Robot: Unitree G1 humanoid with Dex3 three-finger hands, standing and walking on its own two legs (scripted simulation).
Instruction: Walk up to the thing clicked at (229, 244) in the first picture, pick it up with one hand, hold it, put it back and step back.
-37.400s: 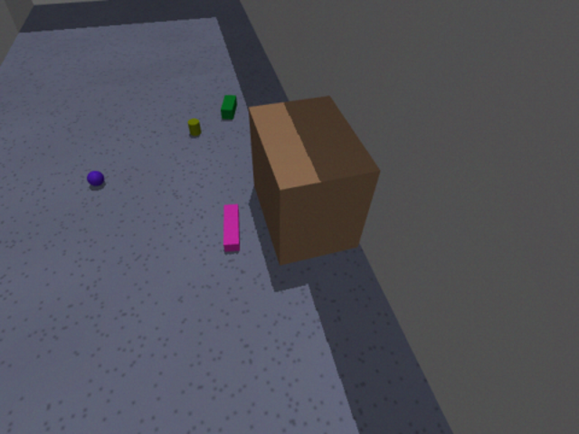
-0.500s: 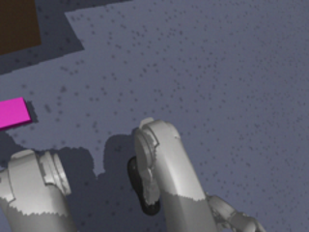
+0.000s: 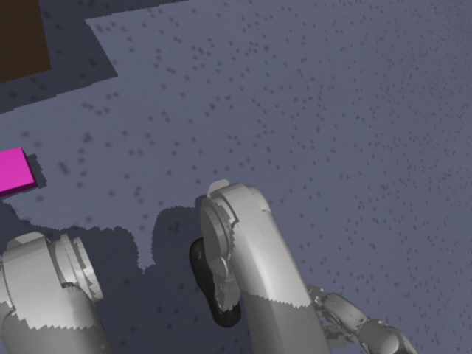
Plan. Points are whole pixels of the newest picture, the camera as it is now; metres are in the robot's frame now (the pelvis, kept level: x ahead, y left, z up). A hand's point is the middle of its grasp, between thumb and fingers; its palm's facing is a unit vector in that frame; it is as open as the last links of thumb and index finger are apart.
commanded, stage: close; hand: left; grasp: from above
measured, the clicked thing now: out of the picture +0.41 +0.32 -0.27
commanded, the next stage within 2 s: settle in 1.32 s
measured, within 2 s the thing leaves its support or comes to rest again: leaves its support in 1.72 s
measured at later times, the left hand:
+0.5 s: hand out of the picture +0.39 +0.31 -0.25, palm faces -0.40 -0.12 -0.91, open 10.2 cm
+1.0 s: hand out of the picture +0.39 +0.32 -0.25, palm faces -0.44 -0.15 -0.88, open 9.5 cm
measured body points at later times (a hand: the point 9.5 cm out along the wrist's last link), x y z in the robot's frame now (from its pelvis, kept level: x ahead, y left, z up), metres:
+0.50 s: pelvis +0.00 +0.00 +0.01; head +0.25 +0.13 +0.35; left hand +0.41 +0.31 -0.20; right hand +0.09 -0.26 -0.06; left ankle +0.06 +0.13 -0.26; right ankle +0.11 -0.13 -0.26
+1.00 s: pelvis +0.00 +0.00 +0.00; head +0.25 +0.13 +0.35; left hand +0.40 +0.32 -0.20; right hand +0.07 -0.26 -0.07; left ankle +0.06 +0.13 -0.26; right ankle +0.11 -0.13 -0.26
